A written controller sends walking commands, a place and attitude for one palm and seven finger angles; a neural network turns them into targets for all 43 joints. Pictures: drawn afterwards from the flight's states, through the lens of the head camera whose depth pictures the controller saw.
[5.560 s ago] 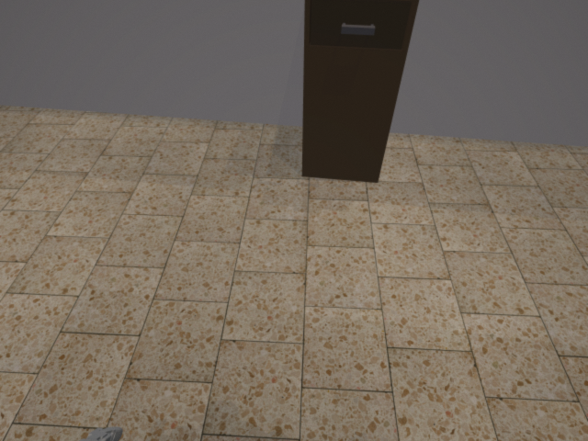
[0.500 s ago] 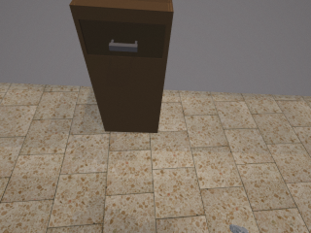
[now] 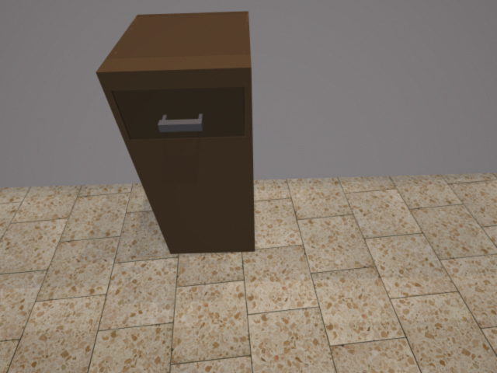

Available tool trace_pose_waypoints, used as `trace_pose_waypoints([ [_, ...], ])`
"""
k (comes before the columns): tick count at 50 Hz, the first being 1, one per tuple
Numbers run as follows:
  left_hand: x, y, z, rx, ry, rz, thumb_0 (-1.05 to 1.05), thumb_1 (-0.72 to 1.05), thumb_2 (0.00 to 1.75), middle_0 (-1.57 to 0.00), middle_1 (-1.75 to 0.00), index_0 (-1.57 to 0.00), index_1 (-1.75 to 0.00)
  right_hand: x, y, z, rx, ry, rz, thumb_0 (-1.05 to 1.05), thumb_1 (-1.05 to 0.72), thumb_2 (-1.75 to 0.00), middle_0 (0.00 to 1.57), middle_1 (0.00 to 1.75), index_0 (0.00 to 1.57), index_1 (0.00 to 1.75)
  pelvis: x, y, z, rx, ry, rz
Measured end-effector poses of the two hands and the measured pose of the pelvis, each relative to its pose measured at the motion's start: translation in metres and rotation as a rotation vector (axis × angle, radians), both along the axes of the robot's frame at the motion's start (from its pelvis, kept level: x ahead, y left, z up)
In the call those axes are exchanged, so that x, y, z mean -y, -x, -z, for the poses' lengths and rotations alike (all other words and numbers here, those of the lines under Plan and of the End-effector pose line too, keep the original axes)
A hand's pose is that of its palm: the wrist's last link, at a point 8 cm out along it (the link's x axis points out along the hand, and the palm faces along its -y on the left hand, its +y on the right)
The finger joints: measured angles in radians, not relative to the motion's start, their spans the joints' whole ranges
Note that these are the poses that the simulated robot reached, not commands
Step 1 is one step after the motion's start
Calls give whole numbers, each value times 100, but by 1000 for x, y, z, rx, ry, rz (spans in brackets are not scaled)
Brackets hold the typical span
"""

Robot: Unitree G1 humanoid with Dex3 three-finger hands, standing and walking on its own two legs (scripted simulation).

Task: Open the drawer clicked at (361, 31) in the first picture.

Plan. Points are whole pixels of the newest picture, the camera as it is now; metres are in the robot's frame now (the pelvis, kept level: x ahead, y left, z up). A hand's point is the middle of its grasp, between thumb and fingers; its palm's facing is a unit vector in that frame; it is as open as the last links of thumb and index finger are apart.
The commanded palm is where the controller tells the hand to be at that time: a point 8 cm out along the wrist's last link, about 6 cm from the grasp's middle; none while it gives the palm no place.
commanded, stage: take the last steps up to it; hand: left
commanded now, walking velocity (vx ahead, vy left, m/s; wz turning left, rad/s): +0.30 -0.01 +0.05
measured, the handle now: (181, 121) +0.75 +0.23 -0.01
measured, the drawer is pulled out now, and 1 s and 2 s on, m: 0.00 0.00 0.00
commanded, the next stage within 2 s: come to a stop and stand still in 0.54 s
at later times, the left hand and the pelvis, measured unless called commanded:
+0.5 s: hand out of the picture +0.14 +0.23 -0.18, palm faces +0.05 -0.99 -0.15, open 7.3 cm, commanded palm none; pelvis +0.16 +0.06 +0.00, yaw -1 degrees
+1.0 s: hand (175, 286) +0.33 +0.19 -0.16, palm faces +0.04 -0.97 -0.24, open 7.2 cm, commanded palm none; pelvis +0.23 +0.02 +0.00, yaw +1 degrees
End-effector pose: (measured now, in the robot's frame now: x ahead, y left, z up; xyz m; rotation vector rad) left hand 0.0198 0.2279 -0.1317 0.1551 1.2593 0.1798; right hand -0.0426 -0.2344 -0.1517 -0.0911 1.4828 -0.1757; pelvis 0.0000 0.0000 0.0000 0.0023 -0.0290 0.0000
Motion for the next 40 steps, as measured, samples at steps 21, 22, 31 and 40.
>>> trace_pose_waypoints([
  [21,-31,-36,30,-307,121,-78,1,91,90,-20,-30,-20,-30,-61,-248,-17,311,65,-99,0,-92,-90,20,30,19,30,-54,-134,10,-11,16,12],
  [22,-36,-55,28,-278,111,-64,1,91,90,-20,-30,-20,-30,-61,-249,-19,311,76,-79,0,-93,-90,20,30,20,30,-55,-140,7,-11,13,13],
  [31,-56,-215,5,-6,28,19,0,92,90,-19,-30,-20,-30,-62,-231,-16,148,35,-23,0,-93,-90,20,30,20,30,-50,-190,-5,-19,-9,12],
  [40,-13,-311,2,79,-20,99,0,92,90,-19,-30,-20,-30,-51,-224,14,-25,-61,59,0,-91,-90,20,30,20,30,-16,-241,9,-14,-23,13],
])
